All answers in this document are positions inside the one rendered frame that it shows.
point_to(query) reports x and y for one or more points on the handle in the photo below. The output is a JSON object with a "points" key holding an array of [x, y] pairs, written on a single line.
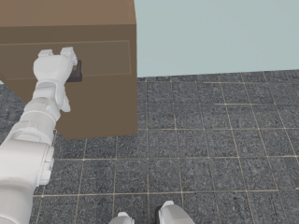
{"points": [[76, 75]]}

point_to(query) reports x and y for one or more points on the drawer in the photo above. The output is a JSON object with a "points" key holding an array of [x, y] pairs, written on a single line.
{"points": [[97, 57]]}

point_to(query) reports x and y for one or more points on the left robot forearm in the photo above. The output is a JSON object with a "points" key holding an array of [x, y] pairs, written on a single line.
{"points": [[39, 118]]}

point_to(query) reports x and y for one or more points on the robot right thigh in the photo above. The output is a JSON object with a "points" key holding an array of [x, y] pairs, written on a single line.
{"points": [[174, 214]]}

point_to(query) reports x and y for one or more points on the robot left hand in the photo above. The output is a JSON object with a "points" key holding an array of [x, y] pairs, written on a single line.
{"points": [[58, 67]]}

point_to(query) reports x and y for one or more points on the left robot upper arm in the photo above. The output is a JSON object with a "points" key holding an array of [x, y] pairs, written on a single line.
{"points": [[24, 165]]}

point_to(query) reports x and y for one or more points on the cabinet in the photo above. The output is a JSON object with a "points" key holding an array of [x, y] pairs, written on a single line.
{"points": [[100, 105]]}

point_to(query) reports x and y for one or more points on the left robot shin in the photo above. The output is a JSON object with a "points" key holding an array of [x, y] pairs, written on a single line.
{"points": [[120, 214]]}

